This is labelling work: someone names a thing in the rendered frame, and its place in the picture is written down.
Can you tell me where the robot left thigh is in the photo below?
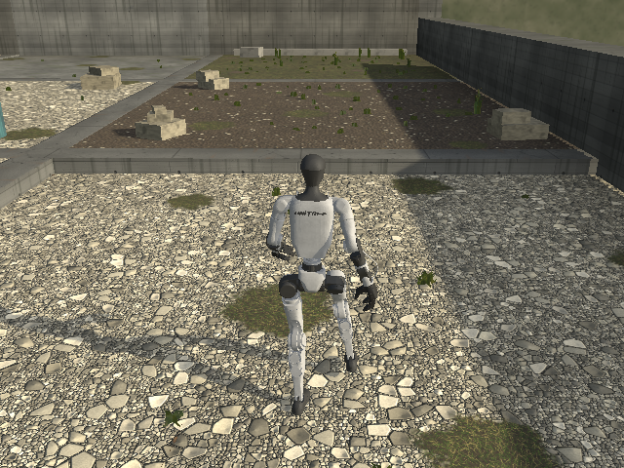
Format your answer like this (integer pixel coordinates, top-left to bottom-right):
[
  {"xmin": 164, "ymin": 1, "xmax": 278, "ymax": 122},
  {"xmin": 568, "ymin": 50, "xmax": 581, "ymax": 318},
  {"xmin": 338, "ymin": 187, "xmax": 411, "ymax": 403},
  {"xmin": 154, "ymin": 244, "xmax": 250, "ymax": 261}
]
[{"xmin": 279, "ymin": 274, "xmax": 306, "ymax": 351}]

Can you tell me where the robot left forearm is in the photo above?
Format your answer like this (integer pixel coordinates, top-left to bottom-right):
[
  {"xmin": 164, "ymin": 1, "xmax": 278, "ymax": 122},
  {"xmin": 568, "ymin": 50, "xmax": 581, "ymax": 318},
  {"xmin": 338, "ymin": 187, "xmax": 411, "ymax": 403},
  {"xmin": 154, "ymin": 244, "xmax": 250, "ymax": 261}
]
[{"xmin": 266, "ymin": 232, "xmax": 282, "ymax": 254}]

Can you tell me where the robot right upper arm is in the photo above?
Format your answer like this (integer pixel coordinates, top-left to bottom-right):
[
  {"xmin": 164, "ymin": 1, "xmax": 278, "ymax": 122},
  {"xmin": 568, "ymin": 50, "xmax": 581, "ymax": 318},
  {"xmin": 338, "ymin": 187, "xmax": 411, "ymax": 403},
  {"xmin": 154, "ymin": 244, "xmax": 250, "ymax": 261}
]
[{"xmin": 332, "ymin": 197, "xmax": 359, "ymax": 254}]

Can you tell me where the right robot hand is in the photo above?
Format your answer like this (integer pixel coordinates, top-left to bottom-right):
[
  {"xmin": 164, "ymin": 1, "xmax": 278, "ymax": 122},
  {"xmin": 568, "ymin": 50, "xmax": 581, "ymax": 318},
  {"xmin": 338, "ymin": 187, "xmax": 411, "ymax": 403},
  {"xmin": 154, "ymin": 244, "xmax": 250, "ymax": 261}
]
[{"xmin": 355, "ymin": 283, "xmax": 377, "ymax": 312}]

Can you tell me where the left robot hand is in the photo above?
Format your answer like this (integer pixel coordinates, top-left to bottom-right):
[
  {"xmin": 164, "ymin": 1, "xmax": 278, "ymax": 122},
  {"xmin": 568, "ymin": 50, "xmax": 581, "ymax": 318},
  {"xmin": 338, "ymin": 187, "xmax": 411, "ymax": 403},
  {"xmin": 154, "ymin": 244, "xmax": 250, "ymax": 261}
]
[{"xmin": 272, "ymin": 242, "xmax": 295, "ymax": 261}]

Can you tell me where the robot right forearm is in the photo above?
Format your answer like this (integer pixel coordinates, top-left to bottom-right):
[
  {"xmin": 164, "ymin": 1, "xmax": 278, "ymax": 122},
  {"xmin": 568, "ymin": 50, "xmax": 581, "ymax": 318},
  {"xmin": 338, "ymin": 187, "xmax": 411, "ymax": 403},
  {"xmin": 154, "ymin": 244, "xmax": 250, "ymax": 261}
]
[{"xmin": 350, "ymin": 238, "xmax": 373, "ymax": 287}]

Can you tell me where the robot left upper arm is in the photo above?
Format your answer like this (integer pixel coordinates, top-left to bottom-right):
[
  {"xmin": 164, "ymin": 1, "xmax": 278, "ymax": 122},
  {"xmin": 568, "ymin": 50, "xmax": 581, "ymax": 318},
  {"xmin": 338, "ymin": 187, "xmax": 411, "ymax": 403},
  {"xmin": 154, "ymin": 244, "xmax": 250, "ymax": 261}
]
[{"xmin": 267, "ymin": 195, "xmax": 293, "ymax": 247}]

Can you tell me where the humanoid robot torso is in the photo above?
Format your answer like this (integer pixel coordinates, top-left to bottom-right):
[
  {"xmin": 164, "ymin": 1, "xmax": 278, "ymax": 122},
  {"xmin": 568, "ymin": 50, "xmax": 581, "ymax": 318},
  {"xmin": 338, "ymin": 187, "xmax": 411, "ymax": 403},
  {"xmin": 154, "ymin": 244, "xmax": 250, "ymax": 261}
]
[{"xmin": 290, "ymin": 191, "xmax": 335, "ymax": 293}]

